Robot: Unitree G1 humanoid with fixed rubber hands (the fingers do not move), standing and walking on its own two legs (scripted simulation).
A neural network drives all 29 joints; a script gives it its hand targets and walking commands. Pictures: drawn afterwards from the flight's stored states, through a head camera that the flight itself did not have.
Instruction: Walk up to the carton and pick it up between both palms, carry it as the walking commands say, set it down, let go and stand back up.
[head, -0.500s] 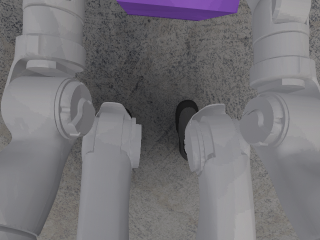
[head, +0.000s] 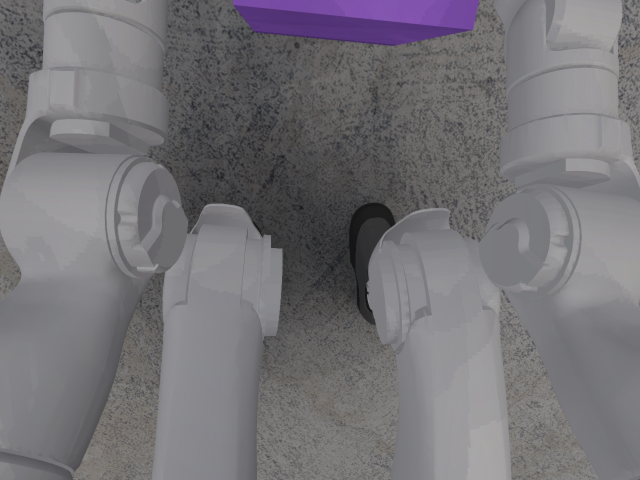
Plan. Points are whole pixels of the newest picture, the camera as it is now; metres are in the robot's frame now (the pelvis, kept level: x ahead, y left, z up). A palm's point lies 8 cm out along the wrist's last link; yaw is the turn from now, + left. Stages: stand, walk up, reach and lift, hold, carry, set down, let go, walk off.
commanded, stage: set down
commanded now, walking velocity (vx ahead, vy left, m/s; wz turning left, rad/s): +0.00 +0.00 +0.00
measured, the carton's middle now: out of the picture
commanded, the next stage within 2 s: none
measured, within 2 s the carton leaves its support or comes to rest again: neither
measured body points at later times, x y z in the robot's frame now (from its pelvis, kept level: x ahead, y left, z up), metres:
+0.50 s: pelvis +0.00 +0.00 +0.00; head +0.40 +0.03 +0.20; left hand +0.58 +0.14 -0.21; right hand +0.56 -0.15 -0.20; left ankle +0.08 +0.11 -0.36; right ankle +0.11 -0.11 -0.36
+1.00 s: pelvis +0.00 +0.00 +0.00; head +0.39 +0.02 +0.21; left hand +0.60 +0.18 -0.18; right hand +0.57 -0.15 -0.19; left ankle +0.08 +0.11 -0.36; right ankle +0.11 -0.11 -0.36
